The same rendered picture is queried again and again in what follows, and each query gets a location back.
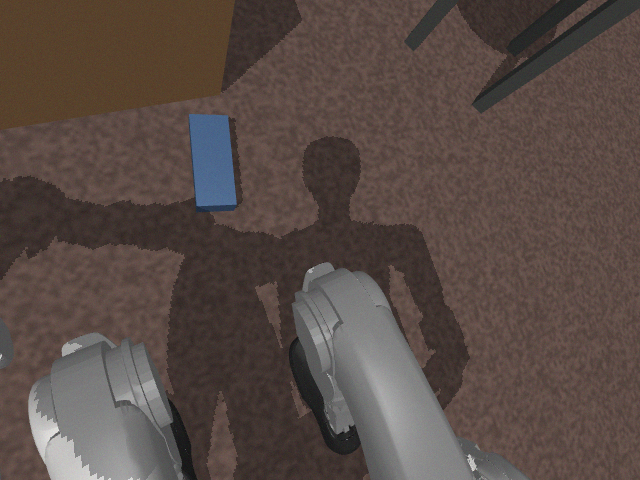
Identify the left robot foot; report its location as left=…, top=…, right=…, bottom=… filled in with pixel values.
left=168, top=399, right=197, bottom=480

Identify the right robot foot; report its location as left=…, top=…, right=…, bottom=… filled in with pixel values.
left=289, top=337, right=361, bottom=455

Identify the right robot hand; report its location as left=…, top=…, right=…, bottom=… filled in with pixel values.
left=457, top=436, right=531, bottom=480

